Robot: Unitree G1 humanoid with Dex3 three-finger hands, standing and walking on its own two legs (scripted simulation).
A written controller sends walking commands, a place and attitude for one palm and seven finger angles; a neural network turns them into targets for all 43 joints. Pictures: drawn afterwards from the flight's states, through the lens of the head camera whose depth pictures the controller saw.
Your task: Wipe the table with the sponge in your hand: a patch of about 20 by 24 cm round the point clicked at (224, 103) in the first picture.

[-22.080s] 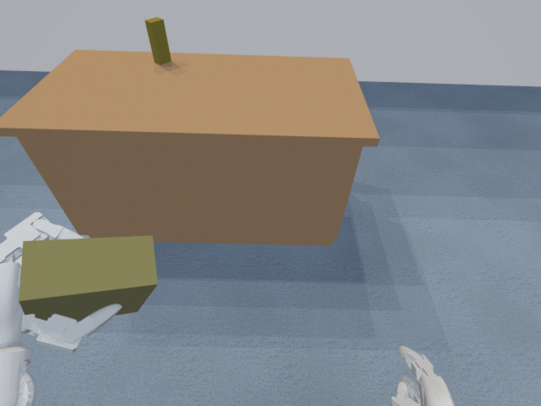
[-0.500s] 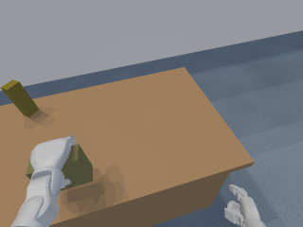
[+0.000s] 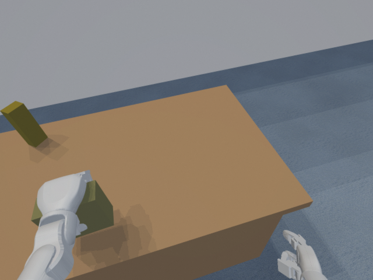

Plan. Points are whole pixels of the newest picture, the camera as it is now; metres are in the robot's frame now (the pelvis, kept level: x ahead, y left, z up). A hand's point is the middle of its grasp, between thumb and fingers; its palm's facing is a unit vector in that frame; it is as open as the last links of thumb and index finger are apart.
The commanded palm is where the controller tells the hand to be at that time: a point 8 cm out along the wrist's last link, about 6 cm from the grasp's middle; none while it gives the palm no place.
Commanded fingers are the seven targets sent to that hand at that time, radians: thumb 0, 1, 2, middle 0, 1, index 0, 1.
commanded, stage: move the sponge above the wiping area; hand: left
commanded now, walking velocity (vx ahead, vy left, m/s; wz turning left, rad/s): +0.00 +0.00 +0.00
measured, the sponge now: (80, 216) +0.23 +0.30 -0.01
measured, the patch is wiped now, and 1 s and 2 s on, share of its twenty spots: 0.00 0.00 0.00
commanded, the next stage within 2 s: lower the sponge onto the table in 0.22 s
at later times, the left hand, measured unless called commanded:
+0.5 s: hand (69, 207) +0.23 +0.31 +0.03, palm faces -0.06 -0.07 -1.00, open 9.8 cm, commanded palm +0.21 +0.30 +0.09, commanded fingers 0.00 0.10 1.30 -1.20 -1.60 -1.20 -1.60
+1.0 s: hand (76, 210) +0.23 +0.30 +0.01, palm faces -0.09 -0.08 -0.99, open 9.8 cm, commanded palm +0.21 +0.30 +0.07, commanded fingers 0.00 0.10 1.30 -1.20 -1.60 -1.20 -1.60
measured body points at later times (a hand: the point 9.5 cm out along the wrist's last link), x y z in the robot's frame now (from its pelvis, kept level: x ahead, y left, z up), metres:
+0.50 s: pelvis +0.00 -0.01 +0.00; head +0.00 -0.04 +0.45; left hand +0.23 +0.31 +0.08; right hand +0.22 -0.23 -0.10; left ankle +0.00 +0.09 -0.74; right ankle -0.01 -0.10 -0.74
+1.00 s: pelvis -0.01 +0.00 +0.00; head +0.00 -0.02 +0.45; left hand +0.23 +0.30 +0.06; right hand +0.21 -0.22 -0.10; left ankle +0.00 +0.10 -0.74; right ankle -0.01 -0.10 -0.74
